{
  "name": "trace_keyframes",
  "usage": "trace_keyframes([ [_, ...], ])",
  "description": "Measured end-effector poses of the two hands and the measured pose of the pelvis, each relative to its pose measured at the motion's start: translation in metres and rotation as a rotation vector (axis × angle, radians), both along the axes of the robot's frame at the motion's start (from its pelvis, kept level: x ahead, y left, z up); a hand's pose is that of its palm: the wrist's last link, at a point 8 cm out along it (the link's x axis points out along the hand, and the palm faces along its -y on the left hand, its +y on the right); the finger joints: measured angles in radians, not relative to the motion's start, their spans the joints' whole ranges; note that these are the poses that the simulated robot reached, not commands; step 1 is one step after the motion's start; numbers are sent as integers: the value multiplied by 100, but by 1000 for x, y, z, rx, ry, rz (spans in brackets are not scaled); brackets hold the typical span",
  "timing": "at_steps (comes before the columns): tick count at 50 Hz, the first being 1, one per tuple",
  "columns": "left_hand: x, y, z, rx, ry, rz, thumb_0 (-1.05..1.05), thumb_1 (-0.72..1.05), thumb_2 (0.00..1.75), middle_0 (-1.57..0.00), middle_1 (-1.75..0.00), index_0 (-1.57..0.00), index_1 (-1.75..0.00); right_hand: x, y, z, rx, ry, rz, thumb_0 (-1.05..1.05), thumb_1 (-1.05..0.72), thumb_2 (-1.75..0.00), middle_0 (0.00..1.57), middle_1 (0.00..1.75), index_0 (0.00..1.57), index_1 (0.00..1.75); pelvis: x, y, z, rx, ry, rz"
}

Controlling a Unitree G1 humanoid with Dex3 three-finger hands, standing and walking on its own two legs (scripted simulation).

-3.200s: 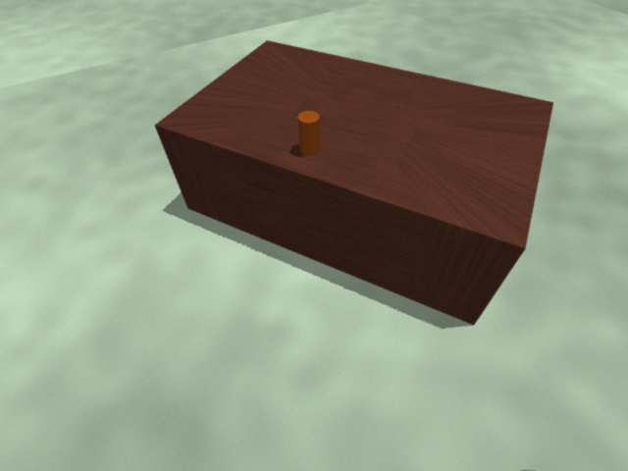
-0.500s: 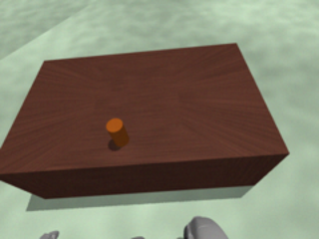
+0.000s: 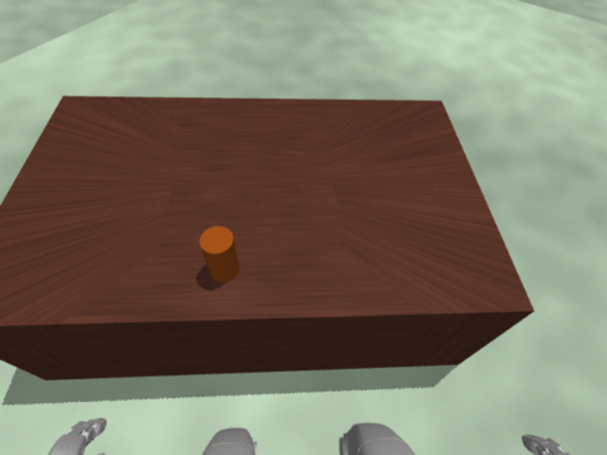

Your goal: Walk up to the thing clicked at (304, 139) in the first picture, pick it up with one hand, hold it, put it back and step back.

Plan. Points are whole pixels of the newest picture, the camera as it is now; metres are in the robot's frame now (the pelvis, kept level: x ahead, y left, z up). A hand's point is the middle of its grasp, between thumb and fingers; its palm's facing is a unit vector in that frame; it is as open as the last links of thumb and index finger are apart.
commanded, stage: walk up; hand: left
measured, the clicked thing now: (220, 255) +0.51 +0.19 -0.24
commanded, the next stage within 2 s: stand in 1.32 s
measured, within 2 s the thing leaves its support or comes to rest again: neither
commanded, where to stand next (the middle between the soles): +0.08 -0.02 m, yaw +1 degrees
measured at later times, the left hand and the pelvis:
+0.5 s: hand out of the picture +0.09 +0.23 -0.13, palm faces +0.00 -0.94 -0.34, open 7.4 cm; pelvis -0.01 -0.02 +0.01, yaw +1 degrees
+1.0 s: hand out of the picture +0.10 +0.25 -0.13, palm faces +0.02 -0.95 -0.32, open 7.4 cm; pelvis +0.01 -0.01 +0.02, yaw +2 degrees
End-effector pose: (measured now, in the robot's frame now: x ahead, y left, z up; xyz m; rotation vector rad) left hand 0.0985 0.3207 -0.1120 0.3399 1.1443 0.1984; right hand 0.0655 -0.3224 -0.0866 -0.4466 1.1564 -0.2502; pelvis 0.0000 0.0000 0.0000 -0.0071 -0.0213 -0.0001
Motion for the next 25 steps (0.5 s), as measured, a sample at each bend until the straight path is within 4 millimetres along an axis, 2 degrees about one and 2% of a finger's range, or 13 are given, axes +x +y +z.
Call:
trace_keyframes([
  [5, -21, -10, 0, 28, 47, 11, 0, 90, 90, -20, -30, -20, -30, -6, -23, -10, -8, 29, -9, 1, -90, -90, 21, 30, 20, 30, -7, -11, -3, -33, -9, 3],
  [10, -42, -22, 4, 18, 99, 13, 1, 90, 90, -21, -30, -20, -30, -2, -19, -16, 41, 0, -31, 1, -90, -90, 20, 30, 20, 30, -4, -13, 0, 8, -10, -7],
  [18, -33, -36, 10, 0, 34, 28, 1, 90, 90, -21, -30, -21, -30, 2, -2, -23, 121, 6, 0, 1, -90, -90, 21, 30, 20, 30, -7, -24, 6, 14, -28, 7],
  [25, -19, -43, 16, -20, 7, 24, 1, 90, 90, -21, -30, -21, -30, 5, 2, -19, 132, 4, 0, 1, -90, -90, 21, 30, 20, 30, -7, -22, 12, 16, -29, 15],
])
